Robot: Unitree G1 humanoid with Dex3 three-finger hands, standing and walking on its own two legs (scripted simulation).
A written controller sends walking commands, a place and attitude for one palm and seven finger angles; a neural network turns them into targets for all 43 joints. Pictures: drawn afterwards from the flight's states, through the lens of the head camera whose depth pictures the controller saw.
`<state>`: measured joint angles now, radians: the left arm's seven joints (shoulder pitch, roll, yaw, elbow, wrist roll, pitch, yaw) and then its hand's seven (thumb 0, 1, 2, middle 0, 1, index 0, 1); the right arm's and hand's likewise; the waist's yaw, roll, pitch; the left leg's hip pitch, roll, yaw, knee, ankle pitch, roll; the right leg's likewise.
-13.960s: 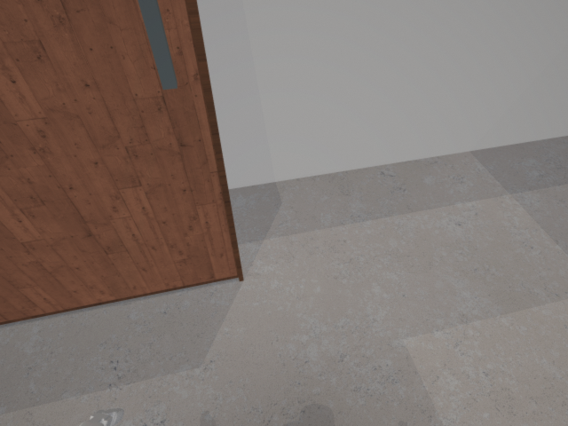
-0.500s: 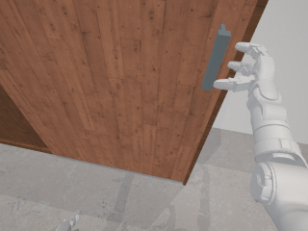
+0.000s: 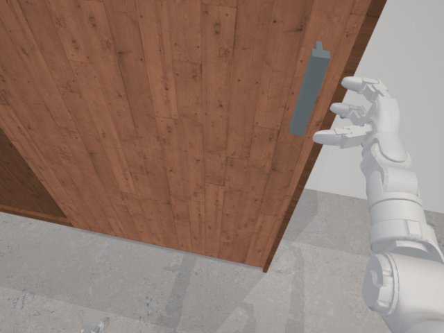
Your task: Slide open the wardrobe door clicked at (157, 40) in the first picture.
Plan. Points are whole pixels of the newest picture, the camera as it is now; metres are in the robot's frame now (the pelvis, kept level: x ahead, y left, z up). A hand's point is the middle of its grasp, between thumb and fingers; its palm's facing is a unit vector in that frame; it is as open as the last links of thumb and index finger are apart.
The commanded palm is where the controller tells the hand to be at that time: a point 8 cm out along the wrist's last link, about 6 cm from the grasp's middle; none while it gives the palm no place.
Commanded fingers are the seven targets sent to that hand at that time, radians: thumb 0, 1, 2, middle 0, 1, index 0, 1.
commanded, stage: move the hooked fingers beside the handle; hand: right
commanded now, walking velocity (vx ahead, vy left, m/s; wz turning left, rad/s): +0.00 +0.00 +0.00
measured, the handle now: (307, 89) +0.51 -0.10 +0.20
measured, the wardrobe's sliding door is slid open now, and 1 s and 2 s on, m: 0.00 0.00 0.00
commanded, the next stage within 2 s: none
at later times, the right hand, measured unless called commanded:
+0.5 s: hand (337, 107) +0.46 -0.14 +0.21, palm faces +0.12 +0.99 +0.02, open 14.0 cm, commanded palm +0.43 -0.20 +0.21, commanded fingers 0.00 0.50 -0.30 0.30 1.20 0.30 1.20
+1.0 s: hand (340, 112) +0.44 -0.14 +0.21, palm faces +0.11 +0.99 +0.03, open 14.0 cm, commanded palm +0.42 -0.20 +0.21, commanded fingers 0.00 0.50 -0.30 0.30 1.20 0.30 1.20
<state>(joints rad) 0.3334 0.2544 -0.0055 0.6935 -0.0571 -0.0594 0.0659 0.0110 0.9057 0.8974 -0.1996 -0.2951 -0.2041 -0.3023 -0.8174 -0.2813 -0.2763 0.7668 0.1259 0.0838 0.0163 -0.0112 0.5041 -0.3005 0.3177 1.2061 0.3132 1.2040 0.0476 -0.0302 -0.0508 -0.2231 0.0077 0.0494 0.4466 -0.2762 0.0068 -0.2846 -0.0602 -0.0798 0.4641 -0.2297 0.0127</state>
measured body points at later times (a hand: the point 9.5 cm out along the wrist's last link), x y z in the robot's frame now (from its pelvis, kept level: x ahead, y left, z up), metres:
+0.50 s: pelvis +0.00 +0.00 +0.00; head +0.01 +0.01 +0.45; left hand +0.10 +0.25 -0.12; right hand +0.45 -0.20 +0.21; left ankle -0.03 +0.11 -0.74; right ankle +0.00 -0.13 -0.74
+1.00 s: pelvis -0.01 +0.00 +0.00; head -0.01 +0.01 +0.45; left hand +0.13 +0.25 -0.11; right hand +0.43 -0.20 +0.21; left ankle -0.03 +0.11 -0.74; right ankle +0.00 -0.13 -0.74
